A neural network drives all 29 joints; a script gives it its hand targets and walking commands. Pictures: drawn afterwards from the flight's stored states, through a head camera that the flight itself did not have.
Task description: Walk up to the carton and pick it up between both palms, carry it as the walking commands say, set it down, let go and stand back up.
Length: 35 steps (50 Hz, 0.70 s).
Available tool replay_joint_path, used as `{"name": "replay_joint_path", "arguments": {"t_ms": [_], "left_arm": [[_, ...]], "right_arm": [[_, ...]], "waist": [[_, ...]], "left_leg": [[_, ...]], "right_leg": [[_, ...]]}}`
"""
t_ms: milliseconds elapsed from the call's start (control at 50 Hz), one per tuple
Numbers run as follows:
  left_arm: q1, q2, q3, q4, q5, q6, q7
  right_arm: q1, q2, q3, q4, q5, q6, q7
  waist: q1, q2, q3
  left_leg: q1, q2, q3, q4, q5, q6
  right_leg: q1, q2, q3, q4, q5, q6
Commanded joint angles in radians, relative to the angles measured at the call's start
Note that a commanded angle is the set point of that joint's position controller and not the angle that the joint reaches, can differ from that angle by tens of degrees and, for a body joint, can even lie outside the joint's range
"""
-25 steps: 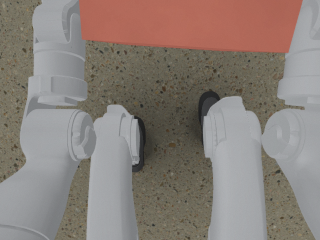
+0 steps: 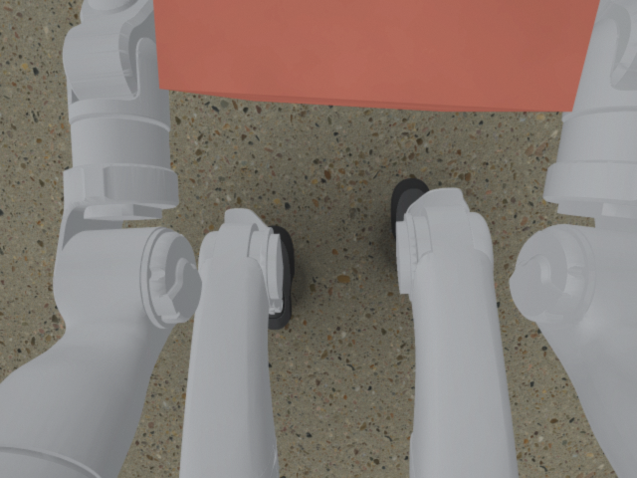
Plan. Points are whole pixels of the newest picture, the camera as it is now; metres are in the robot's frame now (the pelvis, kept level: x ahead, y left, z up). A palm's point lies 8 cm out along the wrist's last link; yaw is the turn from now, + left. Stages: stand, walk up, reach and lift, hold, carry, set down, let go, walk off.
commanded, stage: reach and lift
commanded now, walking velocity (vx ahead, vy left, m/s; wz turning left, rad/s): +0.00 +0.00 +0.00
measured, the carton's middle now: out of the picture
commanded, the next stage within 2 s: none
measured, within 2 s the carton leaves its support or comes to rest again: neither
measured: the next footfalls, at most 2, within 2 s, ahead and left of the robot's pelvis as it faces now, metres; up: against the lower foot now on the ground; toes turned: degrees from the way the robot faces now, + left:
none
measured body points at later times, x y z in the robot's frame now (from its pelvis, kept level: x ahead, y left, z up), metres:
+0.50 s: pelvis +0.00 +0.01 +0.05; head +0.34 -0.05 +0.34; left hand +0.56 +0.12 -0.05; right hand +0.52 -0.23 -0.05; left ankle +0.13 +0.14 -0.44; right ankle +0.19 -0.14 -0.44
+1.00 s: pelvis +0.00 +0.01 +0.11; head +0.31 -0.05 +0.42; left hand +0.53 +0.12 +0.02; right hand +0.50 -0.23 +0.02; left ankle +0.13 +0.14 -0.44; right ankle +0.19 -0.14 -0.44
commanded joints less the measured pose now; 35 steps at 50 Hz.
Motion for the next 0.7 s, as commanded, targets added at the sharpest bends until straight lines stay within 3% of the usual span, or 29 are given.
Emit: {"name": "replay_joint_path", "arguments": {"t_ms": [0,320,360,480,680], "left_arm": [[-0.929,-0.931,-0.526,-0.322,-0.13,-0.046,-0.244],[-0.844,-0.998,-0.588,-0.382,-0.139,-0.034,-0.261],[-0.824,-1.0,-0.585,-0.374,-0.134,-0.035,-0.257],[-0.793,-1.022,-0.599,-0.38,-0.128,-0.041,-0.256],[-0.762,-1.034,-0.598,-0.361,-0.124,-0.04,-0.264]], "right_arm": [[-0.813,1.016,0.715,-0.21,0.172,-0.012,0.285],[-0.687,1.041,0.724,-0.231,0.145,0.003,0.299],[-0.682,1.041,0.734,-0.234,0.148,0.0,0.299],[-0.639,1.045,0.737,-0.226,0.14,-0.005,0.305],[-0.616,1.077,0.759,-0.219,0.152,0.0,0.312]], "waist": [[0.053,-0.081,-2.585],[0.01,-0.037,-2.617],[0.019,-0.042,-2.588],[0.006,-0.029,-2.566],[0.032,-0.035,-2.513]], "left_leg": [[0.348,-0.11,0.124,-0.281,0.128,0.052],[0.52,-0.115,0.089,-0.392,0.205,0.041],[0.531,-0.116,0.088,-0.406,0.203,0.041],[0.599,-0.114,0.074,-0.458,0.204,0.039],[0.638,-0.11,0.07,-0.535,0.16,0.043]], "right_leg": [[1.267,0.092,-0.155,-0.141,0.151,-0.017],[1.337,0.109,-0.162,-0.219,0.236,-0.03],[1.337,0.111,-0.159,-0.235,0.227,-0.029],[1.359,0.113,-0.16,-0.28,0.221,-0.037],[1.431,0.109,-0.141,-0.367,0.158,-0.038]]}}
